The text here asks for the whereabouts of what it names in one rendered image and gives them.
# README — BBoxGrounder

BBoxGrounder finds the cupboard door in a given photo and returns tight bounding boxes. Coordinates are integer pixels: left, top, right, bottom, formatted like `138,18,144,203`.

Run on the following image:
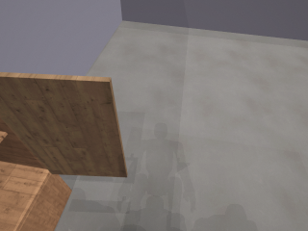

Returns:
0,72,128,178

